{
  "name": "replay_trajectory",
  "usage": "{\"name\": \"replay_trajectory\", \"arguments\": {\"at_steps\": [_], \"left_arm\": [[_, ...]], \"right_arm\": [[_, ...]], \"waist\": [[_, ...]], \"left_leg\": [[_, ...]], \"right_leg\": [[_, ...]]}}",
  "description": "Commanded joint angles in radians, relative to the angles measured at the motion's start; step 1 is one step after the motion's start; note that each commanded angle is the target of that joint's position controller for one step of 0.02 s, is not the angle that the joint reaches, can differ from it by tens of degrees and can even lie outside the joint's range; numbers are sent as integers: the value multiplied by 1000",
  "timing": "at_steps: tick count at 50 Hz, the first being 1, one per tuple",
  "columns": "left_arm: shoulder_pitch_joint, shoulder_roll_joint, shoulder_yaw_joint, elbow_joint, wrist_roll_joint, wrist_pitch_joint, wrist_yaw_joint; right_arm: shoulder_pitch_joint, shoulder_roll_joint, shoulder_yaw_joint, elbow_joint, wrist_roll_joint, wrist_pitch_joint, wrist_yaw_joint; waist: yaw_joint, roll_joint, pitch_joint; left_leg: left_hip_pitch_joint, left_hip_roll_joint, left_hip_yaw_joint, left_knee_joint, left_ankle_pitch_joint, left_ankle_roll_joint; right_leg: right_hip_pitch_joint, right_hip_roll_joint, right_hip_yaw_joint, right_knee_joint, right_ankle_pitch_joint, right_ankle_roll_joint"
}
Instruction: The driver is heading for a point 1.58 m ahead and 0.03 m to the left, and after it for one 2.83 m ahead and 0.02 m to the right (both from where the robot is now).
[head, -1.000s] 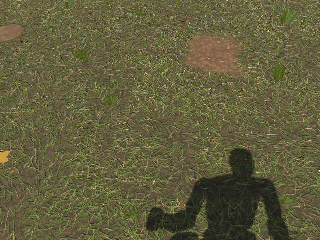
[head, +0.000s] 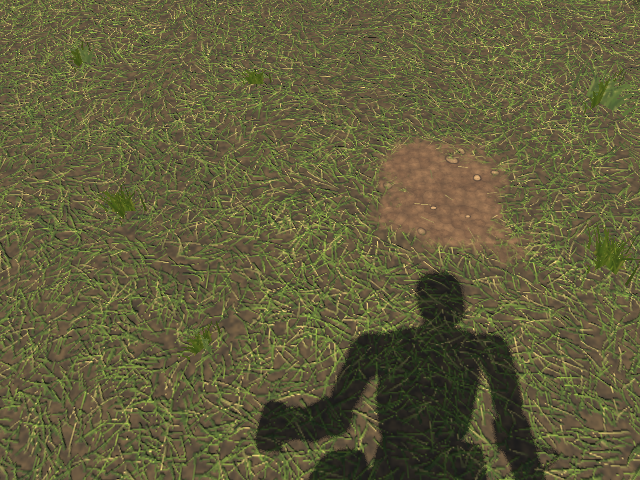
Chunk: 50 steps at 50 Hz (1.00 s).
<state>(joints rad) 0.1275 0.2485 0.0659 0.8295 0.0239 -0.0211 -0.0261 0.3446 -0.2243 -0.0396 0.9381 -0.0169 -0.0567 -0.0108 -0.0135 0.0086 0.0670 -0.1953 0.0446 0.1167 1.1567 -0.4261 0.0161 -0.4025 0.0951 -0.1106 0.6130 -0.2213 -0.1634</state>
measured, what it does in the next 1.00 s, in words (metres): walks ahead: left foot, then right foot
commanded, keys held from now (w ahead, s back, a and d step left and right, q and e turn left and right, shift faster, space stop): w+e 0.30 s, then w+q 0.70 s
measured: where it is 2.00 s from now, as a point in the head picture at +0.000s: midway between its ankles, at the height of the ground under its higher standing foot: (301, 251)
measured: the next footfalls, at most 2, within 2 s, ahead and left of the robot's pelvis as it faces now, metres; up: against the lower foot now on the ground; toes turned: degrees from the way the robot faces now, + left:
left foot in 0.46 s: +0.45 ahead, +0.08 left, +0.00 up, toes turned -11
right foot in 0.96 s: +0.69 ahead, -0.13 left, +0.00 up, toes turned +4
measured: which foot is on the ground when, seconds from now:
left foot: up 0.00-0.44, down 0.46-0.98, up 1.00-1.00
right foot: down 0.00-0.48, up 0.50-0.94, down 0.96-1.00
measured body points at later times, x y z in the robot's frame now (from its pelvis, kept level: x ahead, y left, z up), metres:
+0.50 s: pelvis +0.29 +0.02 +0.00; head +0.32 +0.02 +0.45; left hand +0.33 +0.30 -0.13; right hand +0.43 -0.26 -0.09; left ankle +0.41 +0.08 -0.72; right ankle +0.09 -0.04 -0.68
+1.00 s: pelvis +0.55 -0.03 +0.01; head +0.58 -0.04 +0.46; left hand +0.78 +0.20 -0.06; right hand +0.53 -0.32 -0.12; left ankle +0.41 +0.08 -0.70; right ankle +0.65 -0.13 -0.72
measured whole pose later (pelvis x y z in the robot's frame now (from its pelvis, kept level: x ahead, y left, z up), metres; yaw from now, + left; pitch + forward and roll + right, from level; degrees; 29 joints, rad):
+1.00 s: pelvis +0.55 -0.03 +0.01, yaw +3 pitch +2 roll +1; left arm 0.02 0.25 0.00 0.70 0.04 -0.09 0.00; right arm 0.45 -0.28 -0.08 0.89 0.00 -0.04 0.00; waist -0.09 0.00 0.03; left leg -0.10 -0.12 -0.20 0.64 -0.47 0.07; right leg -0.43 0.02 0.01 0.52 -0.10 -0.02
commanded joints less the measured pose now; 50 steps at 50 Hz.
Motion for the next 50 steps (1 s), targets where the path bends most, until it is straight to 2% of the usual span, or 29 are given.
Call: {"name": "replay_trajectory", "arguments": {"at_steps": [1,2,3,5,7,9,12,15,18,20,21,22,23,24,25,26,27,28,29,32,34,36,39,43,45,47,48,49,50], "left_arm": [[185,159,48,22,-17,4,23],[152,136,40,19,-22,-5,28],[130,120,32,13,-25,-14,30],[152,136,33,18,-30,-34,26],[186,164,39,22,-27,-41,23],[229,166,39,26,-26,-39,22],[285,168,40,31,-24,-35,23],[332,173,41,34,-18,-32,29],[349,158,30,46,-10,-39,39],[312,177,29,45,-5,-49,44],[297,191,31,46,-1,-53,45],[284,197,31,50,3,-53,41],[284,177,23,41,4,-56,39],[392,89,5,15,-27,-58,30],[400,122,6,24,-6,-62,26],[319,143,7,12,17,-60,26],[228,143,2,-6,21,-64,20],[190,128,-1,-22,20,-64,14],[185,121,-5,-33,28,-55,11],[186,95,-19,-41,31,-33,5],[108,89,-26,-71,26,-28,6],[4,82,-33,-107,23,-27,5],[-102,70,-42,-143,14,-30,1],[-191,75,-48,-183,2,-41,4],[-164,93,-43,-186,0,-50,7],[-29,124,-30,-149,-2,-62,19],[82,162,-15,-121,9,-76,32],[245,244,5,-115,32,-81,51],[236,316,25,-115,35,-61,54]], "right_arm": [[-84,-131,-22,-141,10,-50,9],[-79,-126,-22,-139,-7,-36,8],[-49,-116,-19,-131,-24,-15,11],[-51,-102,-18,-141,-34,16,18],[-112,-96,-15,-168,-31,27,23],[-206,-100,-14,-203,-28,29,24],[-312,-101,-9,-240,-23,27,28],[-399,-103,-2,-274,-17,19,33],[-414,-100,6,-283,-15,4,40],[-335,-128,-4,-263,-13,-1,36],[-254,-151,-15,-237,-10,-4,30],[-115,-168,-27,-191,-8,-10,19],[38,-202,-39,-154,-18,-19,8],[142,-319,-68,-147,-37,-20,4],[91,-284,-67,-126,-5,0,20],[-25,-222,-54,-152,12,6,29],[-81,-166,-42,-163,12,5,35],[-90,-144,-33,-154,5,2,34],[-77,-132,-28,-135,8,-3,31],[-21,-160,-37,-103,17,-18,27],[6,-178,-45,-95,19,-15,23],[43,-177,-48,-87,20,-10,21],[95,-183,-56,-78,18,-6,20],[141,-191,-62,-77,5,2,12],[114,-203,-68,-92,0,5,5],[60,-221,-74,-112,1,3,5],[51,-207,-70,-117,10,-4,12],[46,-138,-51,-153,23,-14,18],[147,-86,-41,-183,44,-9,16]], "waist": [[48,43,-59],[14,49,-37],[-10,29,-48],[-22,6,-59],[-9,-15,-44],[24,-37,-22],[71,-61,-22],[105,-69,-24],[109,-83,-21],[62,-98,-25],[25,-103,-58],[-42,-73,-126],[-108,-35,-217],[-78,183,-355],[-41,236,-339],[-4,110,-160],[-7,18,-86],[8,13,-38],[28,34,-26],[41,66,-58],[28,60,-38],[0,58,-13],[-41,61,-21],[-72,67,-36],[-45,77,-45],[25,70,-87],[79,11,-153],[140,-114,-303],[75,-326,-352]], "left_leg": [[-502,48,-151,149,100,2],[-442,67,-156,81,108,-12],[-383,74,-154,39,118,-27],[-362,71,-134,-23,126,-53],[-394,70,-117,-108,189,-72],[-448,68,-110,-208,267,-83],[-483,46,-115,-345,364,-83],[-493,16,-116,-448,399,-72],[-422,1,-93,-562,419,-25],[-286,-24,-85,-619,358,25],[-191,-55,-73,-630,302,49],[-45,-86,-53,-684,297,76],[167,1,-146,-694,265,115],[438,270,-610,-731,165,253],[442,328,-926,-898,125,306],[300,295,-810,-904,22,297],[186,250,-674,-915,72,278],[107,196,-583,-935,171,252],[57,153,-521,-947,262,230],[26,108,-439,-958,448,243],[7,94,-421,-984,426,251],[7,77,-416,-1000,411,239],[45,59,-414,-973,444,210],[117,72,-451,-886,574,194],[116,83,-485,-835,604,170],[61,59,-500,-726,650,135],[4,-2,-457,-564,624,110],[-107,-63,-356,-295,404,83],[-385,-196,-235,-92,-144,63]], "right_leg": [[414,-357,545,-369,187,-192],[334,-303,466,-376,271,-159],[287,-265,408,-386,319,-143],[249,-228,366,-392,401,-140],[229,-204,353,-409,389,-128],[247,-191,364,-417,368,-107],[315,-182,383,-395,375,-78],[389,-193,413,-356,430,-73],[446,-227,394,-347,501,-49],[448,-249,372,-312,628,-12],[463,-244,349,-233,778,3],[465,-209,302,-64,860,20],[353,-168,262,162,704,35],[64,-20,177,544,241,89],[-130,40,186,668,-265,91],[-210,-43,207,704,-191,86],[-211,-88,199,655,-120,89],[-194,-119,190,587,-93,95],[-160,-140,186,528,-80,110],[-125,-146,150,443,-70,156],[-165,-157,132,357,-26,185],[-198,-162,122,244,55,207],[-189,-145,118,108,161,219],[-160,-111,123,7,163,211],[-75,-97,139,-56,113,193],[139,-66,132,-143,63,163],[319,-112,173,-197,65,132],[538,-352,399,-231,-139,76],[677,-546,809,-351,-256,-23]]}}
